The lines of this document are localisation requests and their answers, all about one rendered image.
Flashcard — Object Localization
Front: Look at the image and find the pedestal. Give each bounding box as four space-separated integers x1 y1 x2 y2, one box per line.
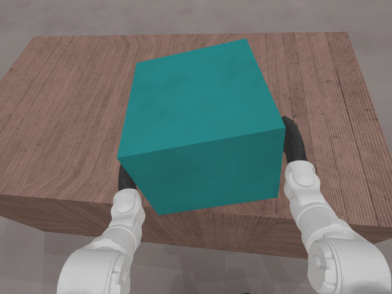
0 32 392 259

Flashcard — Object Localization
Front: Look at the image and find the robot right hand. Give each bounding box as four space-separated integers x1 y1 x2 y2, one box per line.
281 116 307 164

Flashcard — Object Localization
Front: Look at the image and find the robot right forearm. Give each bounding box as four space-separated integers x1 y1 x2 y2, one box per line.
284 160 391 287

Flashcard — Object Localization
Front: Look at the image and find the robot left hand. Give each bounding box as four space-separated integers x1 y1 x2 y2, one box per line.
118 165 137 191

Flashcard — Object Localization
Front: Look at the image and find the robot left forearm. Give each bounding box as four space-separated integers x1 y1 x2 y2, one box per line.
57 189 145 294

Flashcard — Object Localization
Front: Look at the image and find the left robot upper arm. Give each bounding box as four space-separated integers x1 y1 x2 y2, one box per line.
58 249 130 294

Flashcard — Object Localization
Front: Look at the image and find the right robot upper arm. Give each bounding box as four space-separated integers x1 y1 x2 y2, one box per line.
307 238 392 294

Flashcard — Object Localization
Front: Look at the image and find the carton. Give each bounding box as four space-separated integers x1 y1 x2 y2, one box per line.
117 39 286 215

